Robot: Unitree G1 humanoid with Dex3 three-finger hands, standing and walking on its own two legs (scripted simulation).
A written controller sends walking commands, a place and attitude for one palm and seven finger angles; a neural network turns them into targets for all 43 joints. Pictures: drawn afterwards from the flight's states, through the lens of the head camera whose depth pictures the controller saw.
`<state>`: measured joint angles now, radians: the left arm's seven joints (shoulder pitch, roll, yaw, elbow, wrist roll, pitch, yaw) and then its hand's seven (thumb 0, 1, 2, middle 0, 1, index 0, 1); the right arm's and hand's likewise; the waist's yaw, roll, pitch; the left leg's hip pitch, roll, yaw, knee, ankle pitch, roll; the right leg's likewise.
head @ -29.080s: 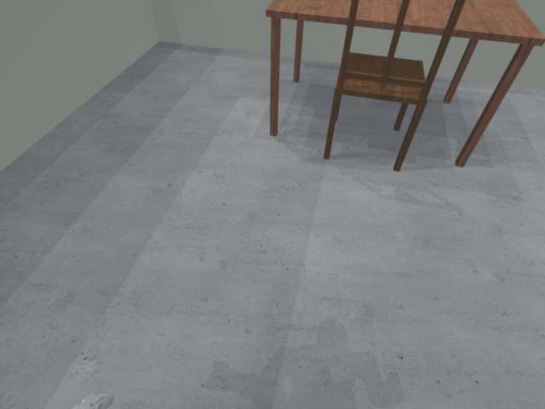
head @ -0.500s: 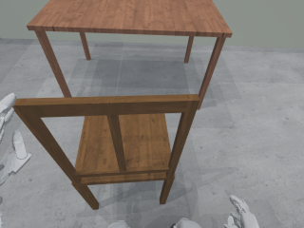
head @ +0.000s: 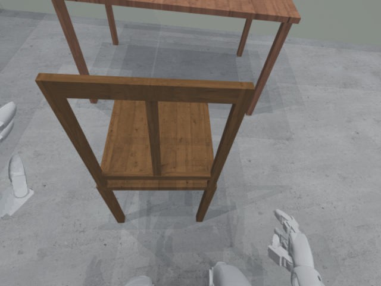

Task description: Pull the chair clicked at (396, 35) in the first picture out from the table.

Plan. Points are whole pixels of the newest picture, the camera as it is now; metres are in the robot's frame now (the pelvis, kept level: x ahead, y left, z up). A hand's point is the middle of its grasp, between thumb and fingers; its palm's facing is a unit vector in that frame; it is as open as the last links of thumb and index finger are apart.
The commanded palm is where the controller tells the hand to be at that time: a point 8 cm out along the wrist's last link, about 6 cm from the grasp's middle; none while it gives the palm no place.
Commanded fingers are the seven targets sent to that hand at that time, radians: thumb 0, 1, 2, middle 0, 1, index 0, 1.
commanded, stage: stop stepping back and stand still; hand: left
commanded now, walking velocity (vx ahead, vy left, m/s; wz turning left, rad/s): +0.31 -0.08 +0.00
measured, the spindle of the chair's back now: (155, 144) +0.46 +0.12 -0.06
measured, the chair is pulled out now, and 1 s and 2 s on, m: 0.66 0.66 0.66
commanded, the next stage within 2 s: let the arm hang, fingers relaxed in 0.68 s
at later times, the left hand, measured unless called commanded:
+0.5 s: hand out of the picture +0.13 +0.24 +0.18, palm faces +0.36 -0.81 -0.46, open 7.5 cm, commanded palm +0.07 +0.30 +0.18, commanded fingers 0.00 0.90 0.90 -0.20 -0.30 -0.20 -0.30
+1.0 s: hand out of the picture +0.06 +0.15 -0.13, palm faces -0.03 -0.99 -0.16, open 7.4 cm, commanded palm none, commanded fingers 0.00 0.90 0.90 -0.20 -0.30 -0.20 -0.30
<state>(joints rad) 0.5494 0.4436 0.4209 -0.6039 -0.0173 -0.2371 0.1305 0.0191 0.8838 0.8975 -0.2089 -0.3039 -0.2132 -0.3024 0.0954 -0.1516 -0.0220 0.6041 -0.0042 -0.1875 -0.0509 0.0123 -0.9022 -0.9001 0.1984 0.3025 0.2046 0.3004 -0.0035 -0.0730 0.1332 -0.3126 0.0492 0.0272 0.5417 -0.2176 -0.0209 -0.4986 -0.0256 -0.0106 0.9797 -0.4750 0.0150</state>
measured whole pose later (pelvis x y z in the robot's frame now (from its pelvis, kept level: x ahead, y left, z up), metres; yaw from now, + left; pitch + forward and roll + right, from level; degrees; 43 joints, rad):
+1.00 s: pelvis -0.07 -0.01 +0.00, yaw +0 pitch +0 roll +0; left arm 0.31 0.17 -0.02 0.60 0.02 0.06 0.01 0.01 0.90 0.90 -0.19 -0.30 -0.20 -0.30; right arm 0.20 -0.19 0.02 0.81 -0.02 -0.02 0.00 0.01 -0.90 -0.90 0.20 0.30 0.20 0.30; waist -0.03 -0.03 0.02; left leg -0.27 -0.03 0.02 0.56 -0.27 0.04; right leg -0.25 -0.05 -0.06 0.56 -0.30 0.02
